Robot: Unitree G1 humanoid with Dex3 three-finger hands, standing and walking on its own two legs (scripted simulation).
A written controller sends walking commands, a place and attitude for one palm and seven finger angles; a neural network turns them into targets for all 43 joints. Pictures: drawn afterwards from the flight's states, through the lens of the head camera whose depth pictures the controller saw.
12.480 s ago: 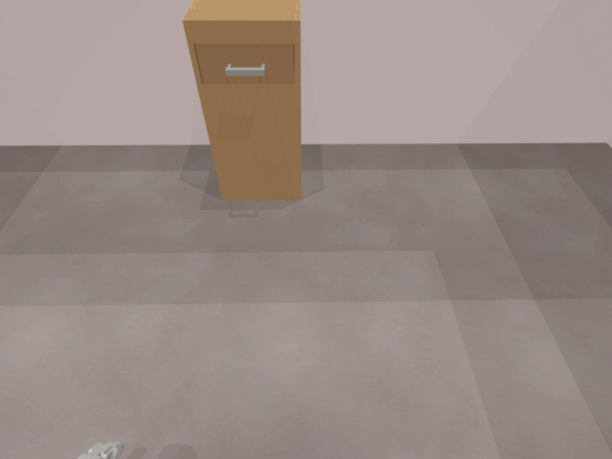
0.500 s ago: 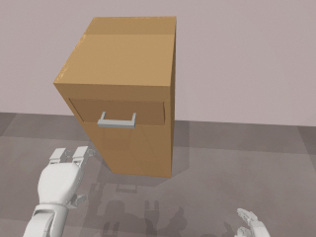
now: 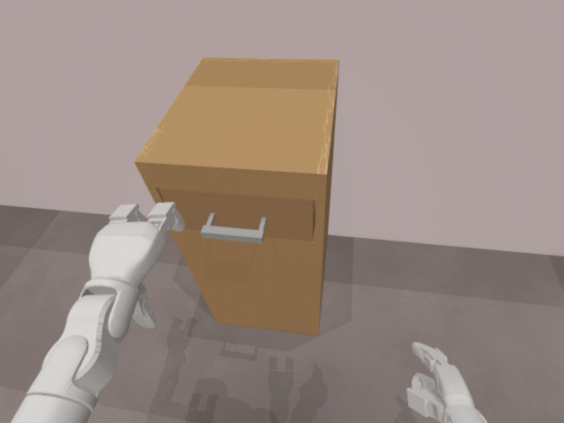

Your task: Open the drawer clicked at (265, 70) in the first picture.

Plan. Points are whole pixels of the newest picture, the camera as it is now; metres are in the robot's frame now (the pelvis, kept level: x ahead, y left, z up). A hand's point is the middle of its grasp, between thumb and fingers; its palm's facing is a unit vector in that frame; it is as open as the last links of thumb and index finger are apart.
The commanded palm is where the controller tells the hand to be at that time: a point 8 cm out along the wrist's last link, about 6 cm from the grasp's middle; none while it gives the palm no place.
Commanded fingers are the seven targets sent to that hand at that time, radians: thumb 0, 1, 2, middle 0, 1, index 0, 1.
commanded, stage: raise the hand with hooked fingers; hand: left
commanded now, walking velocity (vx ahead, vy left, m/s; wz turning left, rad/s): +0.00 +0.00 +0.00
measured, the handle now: (235, 227) +0.50 +0.19 -0.11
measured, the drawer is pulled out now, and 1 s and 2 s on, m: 0.00 0.00 0.00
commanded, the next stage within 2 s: move the hooked fingers above the handle in 0.46 s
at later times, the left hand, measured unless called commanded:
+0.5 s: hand (150, 260) +0.30 +0.24 +0.07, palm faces +0.03 -0.08 -1.00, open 13.8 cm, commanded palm +0.28 +0.24 +0.13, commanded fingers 0.00 -0.50 0.30 -0.30 -1.20 -0.30 -1.20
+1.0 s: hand (180, 249) +0.35 +0.22 +0.04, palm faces -0.03 -0.06 -1.00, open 13.8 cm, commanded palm +0.33 +0.22 +0.09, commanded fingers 0.00 -0.50 0.30 -0.30 -1.20 -0.30 -1.20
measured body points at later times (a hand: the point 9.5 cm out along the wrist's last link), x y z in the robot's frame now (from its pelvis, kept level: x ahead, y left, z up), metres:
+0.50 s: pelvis -0.01 +0.00 +0.00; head +0.03 -0.03 +0.45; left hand +0.29 +0.24 +0.13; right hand +0.16 -0.24 -0.12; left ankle -0.04 +0.11 -0.73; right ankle +0.00 -0.12 -0.73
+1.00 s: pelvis -0.01 +0.00 +0.00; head +0.03 -0.03 +0.44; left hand +0.34 +0.22 +0.09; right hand +0.14 -0.25 -0.13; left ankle -0.04 +0.11 -0.73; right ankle +0.00 -0.12 -0.73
